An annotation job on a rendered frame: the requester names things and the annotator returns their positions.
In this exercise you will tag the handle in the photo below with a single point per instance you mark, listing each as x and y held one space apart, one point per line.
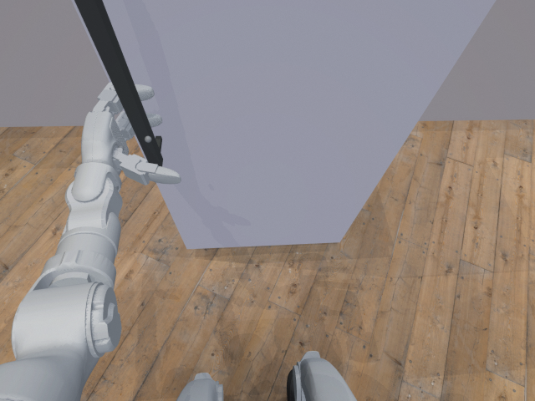
102 33

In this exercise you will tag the left robot hand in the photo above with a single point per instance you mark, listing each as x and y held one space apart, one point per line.
102 134

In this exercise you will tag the robot left upper arm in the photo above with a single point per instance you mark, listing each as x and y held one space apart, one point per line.
60 334

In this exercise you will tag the left robot forearm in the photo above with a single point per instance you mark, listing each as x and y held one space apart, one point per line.
88 246

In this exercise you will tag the left robot thigh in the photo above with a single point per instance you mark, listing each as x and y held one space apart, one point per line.
204 389

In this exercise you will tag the fridge door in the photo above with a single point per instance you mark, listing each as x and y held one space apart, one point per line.
282 116

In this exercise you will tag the left robot shin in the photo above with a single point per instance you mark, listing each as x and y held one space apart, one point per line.
202 375

